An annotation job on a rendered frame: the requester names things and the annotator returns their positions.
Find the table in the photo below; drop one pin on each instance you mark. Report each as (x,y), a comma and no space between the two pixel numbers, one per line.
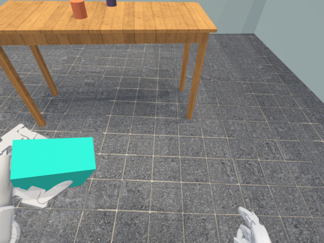
(53,23)

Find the robot left hand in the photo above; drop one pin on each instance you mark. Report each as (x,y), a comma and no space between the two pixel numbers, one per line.
(34,196)

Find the robot left forearm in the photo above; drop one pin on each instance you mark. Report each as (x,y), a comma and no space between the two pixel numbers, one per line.
(10,231)

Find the sponge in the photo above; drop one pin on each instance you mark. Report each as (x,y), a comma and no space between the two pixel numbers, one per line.
(44,163)

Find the robot right hand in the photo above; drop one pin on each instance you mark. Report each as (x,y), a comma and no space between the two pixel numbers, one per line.
(257,233)

